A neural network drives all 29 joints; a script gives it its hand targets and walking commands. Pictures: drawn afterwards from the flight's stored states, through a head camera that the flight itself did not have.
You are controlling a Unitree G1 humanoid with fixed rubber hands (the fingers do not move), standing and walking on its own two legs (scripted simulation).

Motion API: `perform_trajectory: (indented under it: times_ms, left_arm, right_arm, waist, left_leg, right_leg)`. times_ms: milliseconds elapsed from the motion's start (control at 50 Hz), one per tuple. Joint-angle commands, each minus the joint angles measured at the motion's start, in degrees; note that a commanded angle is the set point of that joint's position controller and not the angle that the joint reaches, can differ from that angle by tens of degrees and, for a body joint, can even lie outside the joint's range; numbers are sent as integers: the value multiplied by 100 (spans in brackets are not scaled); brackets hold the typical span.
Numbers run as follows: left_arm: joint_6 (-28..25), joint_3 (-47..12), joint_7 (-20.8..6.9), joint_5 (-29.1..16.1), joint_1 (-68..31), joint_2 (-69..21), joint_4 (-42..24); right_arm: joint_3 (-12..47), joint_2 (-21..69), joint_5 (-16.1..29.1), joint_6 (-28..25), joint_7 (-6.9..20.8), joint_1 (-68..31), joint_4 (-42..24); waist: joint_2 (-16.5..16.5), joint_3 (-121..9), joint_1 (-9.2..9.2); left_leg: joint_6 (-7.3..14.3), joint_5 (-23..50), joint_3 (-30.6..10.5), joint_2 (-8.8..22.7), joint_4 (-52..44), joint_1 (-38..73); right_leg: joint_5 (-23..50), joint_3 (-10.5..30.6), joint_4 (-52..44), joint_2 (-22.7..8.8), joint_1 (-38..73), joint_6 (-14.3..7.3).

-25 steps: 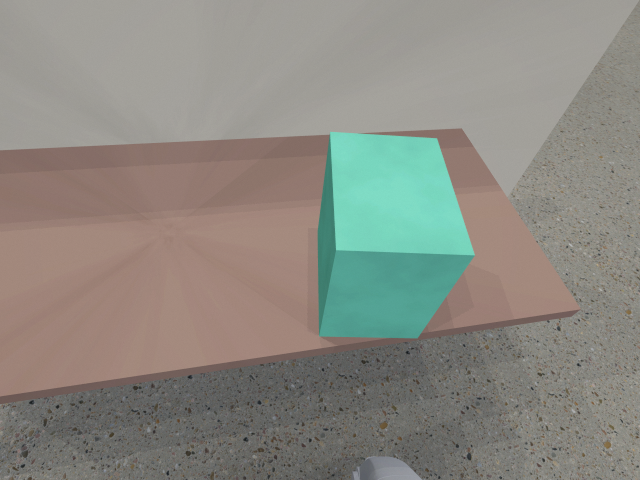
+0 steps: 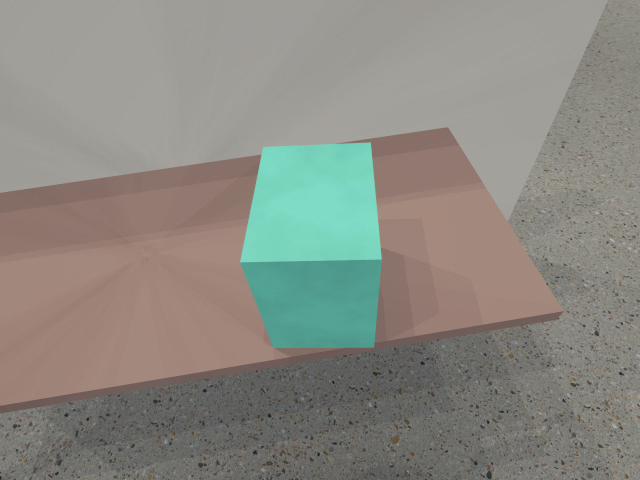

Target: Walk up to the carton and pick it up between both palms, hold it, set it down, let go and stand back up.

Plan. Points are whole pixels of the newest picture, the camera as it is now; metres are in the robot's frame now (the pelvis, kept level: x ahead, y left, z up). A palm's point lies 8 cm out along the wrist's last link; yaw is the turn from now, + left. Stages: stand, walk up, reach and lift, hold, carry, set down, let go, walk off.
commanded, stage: walk up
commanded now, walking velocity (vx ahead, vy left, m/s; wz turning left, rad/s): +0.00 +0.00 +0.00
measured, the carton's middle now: (320, 249) +0.44 +0.00 -0.01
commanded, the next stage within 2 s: none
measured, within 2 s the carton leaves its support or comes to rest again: neither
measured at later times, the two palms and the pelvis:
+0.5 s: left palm out of the picture -0.03 +0.22 -0.15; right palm out of the picture -0.03 -0.17 -0.15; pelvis +0.01 +0.02 +0.00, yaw +0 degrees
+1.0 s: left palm out of the picture +0.12 +0.13 -0.13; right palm out of the picture -0.06 -0.28 -0.16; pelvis +0.03 -0.08 -0.01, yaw -1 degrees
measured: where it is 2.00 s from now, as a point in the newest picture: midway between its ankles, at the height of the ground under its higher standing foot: outside the picture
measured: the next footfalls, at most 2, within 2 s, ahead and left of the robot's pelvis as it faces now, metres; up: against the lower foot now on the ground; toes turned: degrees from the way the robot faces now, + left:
left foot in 0.10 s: +0.01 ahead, +0.12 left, +0.00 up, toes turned +3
right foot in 0.90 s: +0.11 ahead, -0.20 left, +0.00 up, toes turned -7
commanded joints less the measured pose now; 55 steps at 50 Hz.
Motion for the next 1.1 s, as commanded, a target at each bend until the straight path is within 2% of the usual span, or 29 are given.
perform_trajectory:
  times_ms: [0, 60, 100, 120, 160, 360, 480, 500, 520, 560, 600, 640, 660, 680, 740, 760, 780, 800, 820, 840, 860, 880, 900, 920, 940, 960, 1000, 1040, 1080]
  left_arm:
    - [-78, 35, 21, 47, 427, 649, -63]
    - [-20, 54, 12, 35, 481, 630, 34]
    - [-33, 41, -9, -33, 585, 482, 87]
    - [-41, 24, -22, -62, 662, 418, 124]
    - [-28, 14, -25, -50, 644, 335, 197]
    - [44, 15, -20, 15, 723, 265, 545]
    - [63, 16, -3, -17, 735, 213, 593]
    - [231, 320, 38, -9, 337, 1124, 467]
    - [342, 323, 24, 19, -25, 1049, 231]
    - [465, 316, -41, 62, -102, 740, 5]
    - [454, 320, -107, 77, -55, 529, -108]
    - [457, 402, -138, 105, -159, 559, -187]
    - [417, 430, -252, 163, 7, 578, -217]
    - [393, 431, -314, 138, -123, 576, -304]
    - [269, 398, -355, 63, -583, 532, -417]
    - [163, 323, -400, 13, -746, 337, -617]
    - [109, 323, -398, 21, -789, 377, -593]
    - [104, 322, -270, -46, -919, 368, -579]
    - [78, 324, -181, -60, -584, 436, -481]
    - [59, 337, -109, -75, -51, 478, -288]
    - [17, 369, -55, -75, 530, 643, -129]
    - [-19, 417, -31, -54, 924, 938, -40]
    - [-8, 451, -21, 24, 957, 1240, -66]
    - [51, 375, -25, 54, 799, 1198, -132]
    - [120, 373, -39, 46, 464, 1333, -134]
    - [155, 322, -66, 61, 89, 1114, -258]
    - [131, 195, -42, 68, -214, 843, -330]
    - [70, 147, 0, 4, -151, 802, -321]
    - [24, 119, -35, -44, -48, 677, -314]
  right_arm:
    - [33, -89, 14, -102, -88, 309, -57]
    - [94, 3, 20, -204, -140, 471, 27]
    - [80, -183, 7, -304, -157, 647, 124]
    - [86, -274, 22, -326, -160, 613, 123]
    - [169, -30, 27, -333, -116, 345, 162]
    - [232, -14, 30, -399, -147, 468, 107]
    - [226, -64, 21, -448, -132, 515, 99]
    - [-65, -946, -74, -445, -231, 709, -177]
    - [-132, -1248, -107, -401, -309, 973, -133]
    - [-124, -1014, -166, -366, -394, 912, -166]
    - [-148, -846, -184, -363, -378, 513, -363]
    - [-110, -556, -178, -371, -333, 430, -422]
    - [-193, -677, -149, -393, -232, 1013, -212]
    - [-199, -688, -143, -379, -199, 966, -206]
    - [-139, -496, -148, -511, -168, 903, -206]
    - [-14, -198, -60, -528, -200, 947, -105]
    - [-46, -286, -107, -548, -202, 996, -82]
    - [-84, -412, -134, -517, -251, 709, -81]
    - [-147, -622, -113, -513, -218, 849, -48]
    - [-179, -775, -78, -492, -177, 935, -25]
    - [-164, -756, -38, -473, -137, 1055, -46]
    - [-54, -415, -9, -459, -98, 1270, -105]
    - [108, 92, 45, -430, -82, 1442, -179]
    - [76, 144, 73, -302, -105, 1475, -124]
    - [19, -5, 94, -189, -130, 1376, -154]
    - [-17, -288, 47, -121, -117, 985, -206]
    - [-9, -207, -48, -63, -32, 849, -67]
    - [24, 42, -69, -27, -20, 1269, 114]
    - [47, 91, -76, -22, -59, 1179, 117]
  waist:
    - [-1038, -136, 105]
    - [-762, -38, 25]
    - [-218, -203, 82]
    - [-37, -181, 179]
    - [490, 190, 221]
    - [-537, 462, 154]
    - [-432, 367, 152]
    - [-987, 473, -367]
    - [-406, 555, -504]
    - [-112, 498, -371]
    - [343, 496, -149]
    - [381, 449, -55]
    - [816, -120, -93]
    - [1040, 167, -132]
    - [899, 592, -276]
    - [1382, 475, -39]
    - [1315, 443, -163]
    - [1122, 838, -83]
    - [917, 540, -54]
    - [686, 307, 127]
    - [438, -47, 295]
    - [-94, -542, 337]
    - [-1311, -820, 219]
    - [-1393, -779, 140]
    - [-2154, -654, 174]
    - [-2070, -120, 204]
    - [-1881, 394, 124]
    - [-1443, 245, -36]
    - [-1148, 180, -17]
  left_leg:
    - [38, -292, -18, 3, -856, -91]
    - [83, 800, -126, 107, -2329, 678]
    - [135, 1956, -483, 561, -2392, 1463]
    - [182, 2237, -603, 721, -2342, 1603]
    - [279, 1882, -383, 525, -2306, 982]
    - [275, 1355, -315, 435, -2541, 871]
    - [292, 1335, -304, 429, -2606, 835]
    - [513, 2037, -1308, 1532, -2455, 1492]
    - [881, 2635, -2071, 2307, -2620, 1719]
    - [1268, 2346, -2047, 2671, -2713, 1229]
    - [1159, 1870, -1487, 2252, -2819, 713]
    - [823, 1528, -1049, 1716, -2775, 535]
    - [655, -1646, -1261, 1550, -3316, 1039]
    - [615, -2127, -1310, 1560, -3572, 1049]
    - [580, -502, -818, 1364, -3446, 1237]
    - [442, -20, 30, 575, -3242, 918]
    - [485, 342, 143, 485, -3044, 1016]
    - [547, 3314, 203, 425, -2220, 1181]
    - [527, 4224, 207, 517, -1849, 1375]
    - [411, 4300, 170, 621, -1617, 1203]
    - [265, 3212, 137, 629, -1510, 722]
    - [68, 1237, 76, 599, -1416, 19]
    - [-189, -1020, 403, 310, -914, -446]
    - [-137, -1921, 354, 197, -341, -127]
    - [-61, -1694, 235, 198, -332, 237]
    - [-31, -1375, 149, 207, -209, 297]
    - [37, -1086, 74, 85, 46, -21]
    - [43, -819, 88, 38, 262, -73]
    - [36, -645, 87, 24, 232, 184]
  right_leg:
    - [587, 1314, -579, -1407, 612, -415]
    - [1081, 1301, -269, -1300, 338, -365]
    - [1355, 934, -15, -970, 4, -147]
    - [905, 785, -31, -815, -171, -53]
    - [717, 614, -251, -650, 191, 22]
    - [624, 559, -303, -630, 246, 168]
    - [631, 558, -256, -635, 393, 168]
    - [53, -31, 978, -325, -911, 400]
    - [-1274, -77, 2019, -225, -1807, 556]
    - [-1627, 461, 3373, -392, -1980, 545]
    - [-1484, 677, 3906, -363, -1964, 570]
    - [-894, 832, 3924, -336, -1856, 616]
    - [-766, 589, 3948, -318, -1980, 672]
    - [-621, 470, 3816, -312, -2309, 780]
    - [-337, 313, 2648, -355, -2421, 871]
    - [-594, 157, 1831, -304, -1560, 761]
    - [-958, -186, 1557, -65, -1347, 795]
    - [-733, -152, 1030, 10, -1423, 798]
    - [-266, -322, 465, 177, -1083, 773]
    - [698, -328, -307, 150, -360, 730]
    - [1488, -83, -482, -170, 641, 716]
    - [1935, 515, -142, -857, 1721, 654]
    - [2502, 1462, -185, -1912, 2002, 427]
    - [1551, 1651, -369, -2099, 1358, 255]
    - [124, 1823, -732, -2095, 452, -192]
    - [-763, 1773, -1020, -1774, -71, -180]
    - [-101, 1158, -937, -1340, -123, 11]
    - [733, 955, -741, -1421, 152, 10]
    - [294, 980, -843, -1408, -109, -78]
